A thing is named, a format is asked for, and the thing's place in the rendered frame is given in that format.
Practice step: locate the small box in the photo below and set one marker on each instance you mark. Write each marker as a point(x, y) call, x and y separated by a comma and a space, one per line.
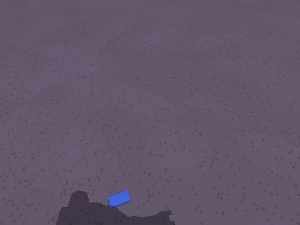
point(119, 199)

